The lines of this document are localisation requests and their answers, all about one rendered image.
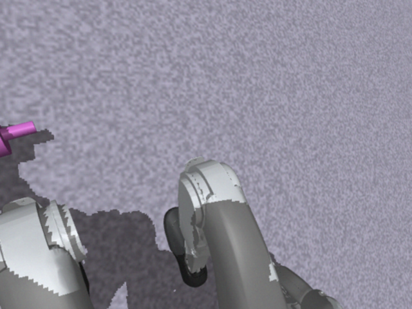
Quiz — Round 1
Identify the right robot foot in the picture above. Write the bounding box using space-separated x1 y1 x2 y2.
164 207 207 287

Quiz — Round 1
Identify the right robot hand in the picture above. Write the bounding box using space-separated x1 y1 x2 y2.
273 263 313 309

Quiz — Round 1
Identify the left robot foot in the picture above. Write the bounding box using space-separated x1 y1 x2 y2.
79 262 89 294

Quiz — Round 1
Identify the right robot arm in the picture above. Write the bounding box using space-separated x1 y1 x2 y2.
301 289 344 309

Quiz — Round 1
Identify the bottle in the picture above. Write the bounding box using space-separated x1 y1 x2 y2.
0 121 37 157

